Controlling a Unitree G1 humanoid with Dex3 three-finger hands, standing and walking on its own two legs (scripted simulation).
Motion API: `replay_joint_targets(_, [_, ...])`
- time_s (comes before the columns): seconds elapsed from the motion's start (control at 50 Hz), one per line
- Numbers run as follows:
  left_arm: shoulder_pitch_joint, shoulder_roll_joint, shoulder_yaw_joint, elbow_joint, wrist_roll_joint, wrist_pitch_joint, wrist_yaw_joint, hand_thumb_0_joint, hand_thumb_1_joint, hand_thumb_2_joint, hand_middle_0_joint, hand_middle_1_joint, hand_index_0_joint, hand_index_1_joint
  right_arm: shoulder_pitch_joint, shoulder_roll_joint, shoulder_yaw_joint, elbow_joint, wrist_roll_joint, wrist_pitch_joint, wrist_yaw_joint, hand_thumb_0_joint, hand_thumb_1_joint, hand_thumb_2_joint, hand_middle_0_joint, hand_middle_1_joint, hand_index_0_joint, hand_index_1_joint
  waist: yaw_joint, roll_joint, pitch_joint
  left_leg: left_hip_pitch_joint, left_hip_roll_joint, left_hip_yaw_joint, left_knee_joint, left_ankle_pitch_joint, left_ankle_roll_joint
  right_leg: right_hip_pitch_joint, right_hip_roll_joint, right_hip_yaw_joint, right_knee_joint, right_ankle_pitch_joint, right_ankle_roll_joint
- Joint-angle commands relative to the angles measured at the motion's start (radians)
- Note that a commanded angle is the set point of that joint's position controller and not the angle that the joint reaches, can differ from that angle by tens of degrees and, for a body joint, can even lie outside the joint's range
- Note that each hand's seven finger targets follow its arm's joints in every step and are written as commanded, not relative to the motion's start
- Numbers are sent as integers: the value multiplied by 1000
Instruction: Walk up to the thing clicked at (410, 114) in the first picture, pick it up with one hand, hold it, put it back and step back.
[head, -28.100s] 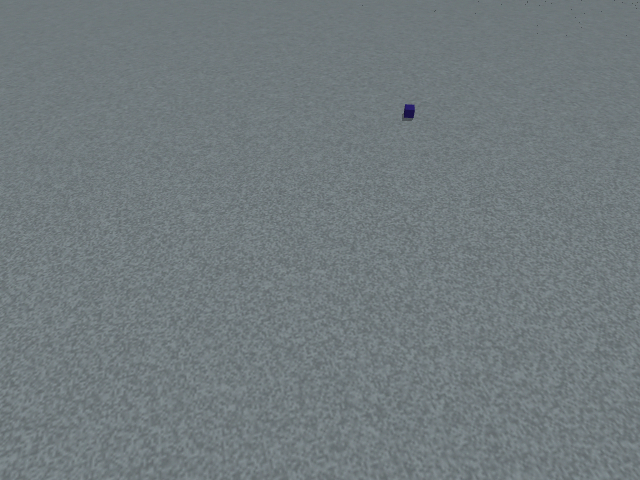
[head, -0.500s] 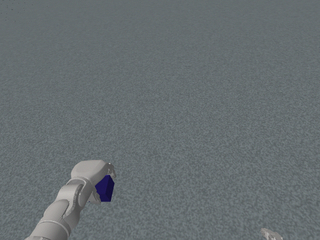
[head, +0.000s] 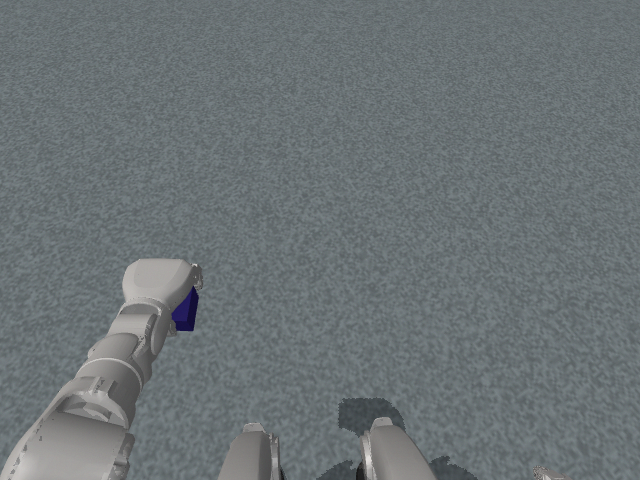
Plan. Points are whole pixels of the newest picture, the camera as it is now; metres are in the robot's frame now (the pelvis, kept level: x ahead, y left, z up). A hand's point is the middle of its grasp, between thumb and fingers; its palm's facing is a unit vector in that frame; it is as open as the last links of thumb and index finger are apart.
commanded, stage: crouch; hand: left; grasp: from above
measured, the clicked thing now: (171, 307) +0.40 +0.22 -0.13
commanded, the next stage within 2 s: lower in 1.50 s
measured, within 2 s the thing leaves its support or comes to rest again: neither
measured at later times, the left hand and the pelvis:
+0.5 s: hand (205, 318) +0.45 +0.22 -0.33, palm faces -0.44 +0.01 -0.90, open 8.4 cm; pelvis -0.03 +0.00 -0.19, yaw -3 degrees
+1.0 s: hand (218, 321) +0.48 +0.21 -0.44, palm faces -0.46 +0.00 -0.89, open 8.4 cm; pelvis -0.03 +0.00 -0.27, yaw -5 degrees
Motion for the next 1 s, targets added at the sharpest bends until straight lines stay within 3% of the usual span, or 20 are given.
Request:
replay_joint_targets(0.0, [-429, 203, 82, -102, -16, 32, 64, 0, 848, 523, -1170, -473, -1193, -453, 115, -148, -54, -55, -11, -40, -9, 0, -893, -897, 200, 299, 200, 299, -23, 81, -526, 173, -25, -16, 19, 181, 5, -6, 27, -28, 12, 185, -54])
replay_joint_targets(0.02, [-455, 204, 85, -101, -21, 38, 63, 0, 852, 526, -1165, -477, -1190, -454, 120, -149, -55, -49, -16, -44, -10, 0, -890, -895, 200, 299, 200, 299, -36, 100, -555, 155, -23, -27, 46, 172, 2, -43, 29, -32, 50, 176, -56])
replay_joint_targets(0.1, [-510, 286, 133, -77, -14, 55, 62, 0, 825, 444, -1145, -434, -1175, -406, 131, -156, -54, -45, -24, -51, -17, 0, -893, -896, 200, 299, 200, 299, -34, 116, -612, 53, -21, -39, 116, 85, -1, -137, 28, -40, 144, 96, -64])
replay_joint_targets(0.14, [-588, 289, 132, -66, -14, 57, 58, 0, 795, 425, -1126, -420, -1157, -392, 131, -152, -49, -39, -30, -55, -21, 0, -892, -896, 200, 299, 200, 299, -62, 131, -602, -5, -19, -48, 148, 6, -2, -213, 28, -40, 181, 37, -66])
replay_joint_targets(0.18, [-571, 278, 129, 0, -24, 56, 45, 0, 808, 372, -1131, -397, -1167, -362, 134, -151, -46, -35, -34, -60, -19, 0, -893, -896, 200, 299, 200, 299, -78, 98, -567, -89, -22, -51, 194, -50, 4, -273, 29, -45, 211, -14, -66])
replay_joint_targets(0.22, [-598, 349, 163, 1, -25, 44, 35, 0, 793, 395, -1124, -389, -1156, -360, 138, -156, -41, -35, -36, -65, -17, 0, -890, -896, 200, 299, 200, 299, -78, 97, -593, -171, -29, -45, 245, -95, 9, -289, 29, -40, 246, -57, -64])
replay_joint_targets(0.26, [-606, 314, 149, 33, -31, 30, 23, 0, 812, 397, -1138, -394, -1171, -364, 144, -147, -33, -35, -41, -68, -10, 0, -892, -896, 200, 299, 200, 299, -101, 78, -595, -249, -33, -32, 305, -117, 16, -323, 31, -39, 279, -79, -64])
replay_joint_targets(0.36, [-678, 380, 169, 29, 6, -19, 9, 0, 863, 379, -1164, -390, -1206, -350, 169, -164, -16, -18, -48, -78, 10, 0, -891, -895, 200, 299, 200, 299, -118, 145, -649, -313, -31, -53, 417, -67, 12, -459, 28, -63, 407, -38, -67])
replay_joint_targets(0.4, [-715, 408, 183, -16, 18, -37, 18, 0, 860, 424, -1164, -412, -1201, -376, 174, -166, -12, -20, -54, -79, 22, 0, -891, -896, 200, 299, 200, 299, -112, 192, -714, -291, -29, -55, 452, -31, 7, -485, 29, -70, 449, -14, -70])
replay_joint_targets(0.42, [-676, 409, 191, 43, 32, -36, 23, 0, 870, 421, -1172, -424, -1213, -386, 185, -171, -9, -13, -58, -77, 28, 0, -896, -898, 200, 299, 200, 299, -116, 189, -698, -285, -26, -57, 472, -6, 8, -520, 26, -73, 462, 1, -67])
replay_joint_targets(0.46, [-738, 427, 200, 1, 44, -46, 39, 0, 845, 400, -1152, -407, -1193, -368, 189, -175, -7, -5, -64, -77, 36, 0, -895, -898, 200, 299, 200, 299, -120, 241, -721, -286, -25, -64, 488, -11, 0, -556, 26, -81, 498, -2, -70])
replay_joint_targets(0.48, [-706, 406, 196, 42, 48, -42, 41, 0, 864, 406, -1165, -416, -1207, -376, 192, -177, -6, -2, -70, -78, 44, 0, -896, -899, 200, 299, 200, 299, -127, 249, -702, -262, -20, -79, 494, 3, -4, -599, 22, -89, 518, -2, -71])
replay_joint_targets(0.5, [-748, 400, 190, 17, 51, -44, 44, 0, 845, 395, -1149, -403, -1191, -363, 193, -183, -9, 5, -70, -79, 46, 0, -893, -897, 200, 299, 200, 299, -134, 276, -714, -257, -17, -84, 509, 10, -7, -632, 21, -95, 536, 0, -71])
replay_joint_targets(0.58, [-755, 412, 202, 13, 54, -35, 51, 0, 830, 380, -1143, -390, -1183, -351, 207, -195, -11, 10, -84, -85, 71, 0, -900, -901, 200, 299, 200, 299, -140, 323, -763, -207, -10, -83, 581, 134, -9, -663, 16, -102, 593, 76, -66])
replay_joint_targets(0.6, [-818, 414, 201, -43, 49, -40, 54, 0, 808, 394, -1128, -393, -1166, -357, 207, -191, -8, 12, -87, -84, 75, 0, -899, -900, 200, 299, 200, 299, -152, 346, -799, -223, -13, -73, 600, 144, -7, -644, 18, -102, 602, 100, -66])
replay_joint_targets(0.8, [-800, 478, 221, 105, 53, -51, 50, 0, 822, 418, -1143, -397, -1178, -364, 205, -198, 17, 21, -106, -85, 105, 0, -903, -900, 200, 299, 200, 299, -173, 271, -671, -434, -11, -41, 731, 84, 16, -655, 36, -102, 667, 101, -53])
replay_joint_targets(0.86, [-790, 534, 239, 126, 60, -57, 48, 0, 847, 434, -1154, -421, -1191, -385, 205, -203, 30, 12, -109, -80, 116, 0, -903, -900, 200, 299, 200, 299, -169, 253, -690, -486, -12, -33, 769, 85, 22, -608, 44, -100, 688, 121, -48])
replay_joint_targets(0.92, [-825, 548, 236, 137, 57, -68, 48, 0, 880, 423, -1167, -434, -1209, -391, 196, -204, 46, 7, -113, -76, 121, 0, -901, -900, 200, 299, 200, 299, -182, 255, -673, -537, -10, -35, 793, 56, 23, -616, 53, -108, 713, 104, -48])
replay_joint_targets(0.94, [-790, 542, 235, 189, 64, -66, 46, 0, 877, 437, -1166, -446, -1208, -404, 205, -211, 53, 6, -116, -77, 124, 0, -903, -900, 200, 299, 200, 299, -192, 248, -635, -545, -9, -41, 796, 54, 21, -633, 50, -116, 722, 96, -48])
replay_joint_targets(0.98, [-851, 593, 247, 143, 65, -76, 49, 0, 848, 428, -1150, -425, -1188, -387, 194, -218, 58, 4, -114, -72, 122, 0, -901, -900, 200, 299, 200, 299, -184, 277, -669, -551, -6, -41, 813, 41, 22, -640, 57, -120, 737, 88, -50])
